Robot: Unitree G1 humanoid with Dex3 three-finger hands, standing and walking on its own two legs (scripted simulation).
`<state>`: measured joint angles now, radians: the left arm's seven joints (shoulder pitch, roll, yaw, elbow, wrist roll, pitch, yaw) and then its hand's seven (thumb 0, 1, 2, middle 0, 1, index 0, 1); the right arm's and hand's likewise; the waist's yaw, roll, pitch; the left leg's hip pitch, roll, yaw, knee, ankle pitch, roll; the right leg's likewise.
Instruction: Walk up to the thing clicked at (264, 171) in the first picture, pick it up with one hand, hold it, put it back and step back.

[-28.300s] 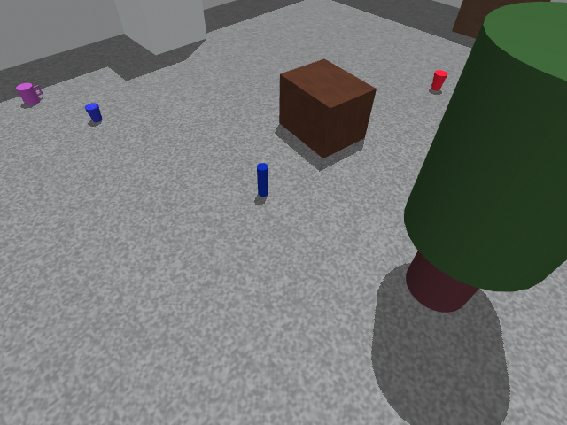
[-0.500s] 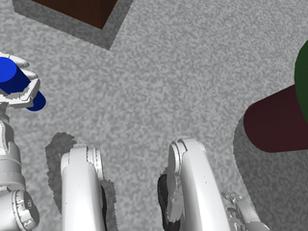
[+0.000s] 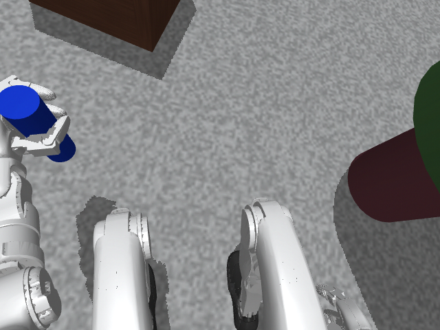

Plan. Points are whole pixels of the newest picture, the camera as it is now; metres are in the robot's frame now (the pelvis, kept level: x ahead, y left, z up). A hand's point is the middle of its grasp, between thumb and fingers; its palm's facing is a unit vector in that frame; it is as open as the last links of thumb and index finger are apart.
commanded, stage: lift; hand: left
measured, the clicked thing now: (43, 130) +0.46 +0.27 -0.06
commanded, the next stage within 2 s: none
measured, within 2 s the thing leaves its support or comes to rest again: neither
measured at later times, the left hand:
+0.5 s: hand (22, 113) +0.43 +0.25 +0.05, palm faces +0.15 -0.99 -0.05, open 6.9 cm
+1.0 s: hand out of the picture +0.40 +0.23 +0.24, palm faces +0.20 -0.98 -0.04, open 6.9 cm
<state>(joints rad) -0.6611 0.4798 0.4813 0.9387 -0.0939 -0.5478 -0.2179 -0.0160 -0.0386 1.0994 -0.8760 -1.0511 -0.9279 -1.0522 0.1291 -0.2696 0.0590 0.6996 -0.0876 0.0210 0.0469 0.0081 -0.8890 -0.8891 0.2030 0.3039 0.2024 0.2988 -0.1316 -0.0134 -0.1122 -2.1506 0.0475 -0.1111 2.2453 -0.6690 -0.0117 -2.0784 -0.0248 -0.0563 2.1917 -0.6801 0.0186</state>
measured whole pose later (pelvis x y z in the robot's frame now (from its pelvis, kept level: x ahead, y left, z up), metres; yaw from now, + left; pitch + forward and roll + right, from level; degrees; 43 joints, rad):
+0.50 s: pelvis +0.01 +0.00 +0.06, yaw +1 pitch +33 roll -4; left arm -0.50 0.38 0.42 0.69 -0.15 -0.43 -0.23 -0.02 -0.04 1.10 -0.88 -1.05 -0.93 -1.05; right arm 0.14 -0.27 0.01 0.66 -0.03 0.00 0.01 0.01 -0.92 -0.89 0.20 0.30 0.20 0.30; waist -0.08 0.01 -0.17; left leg -1.98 0.05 -0.08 2.06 -0.67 -0.01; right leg -1.92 -0.03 -0.05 2.02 -0.68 0.01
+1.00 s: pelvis +0.05 +0.01 +0.22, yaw +3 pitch +25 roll -4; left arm -0.20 0.26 0.24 0.34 -0.18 -0.26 -0.07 -0.01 -0.03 1.09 -0.87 -1.05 -0.92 -1.05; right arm 0.16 -0.23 0.00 0.63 0.02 -0.04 -0.04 0.01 -0.90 -0.89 0.20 0.30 0.20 0.30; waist -0.04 0.03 -0.18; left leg -1.37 0.06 -0.05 1.54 -0.62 -0.01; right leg -1.31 -0.02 -0.05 1.49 -0.61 0.02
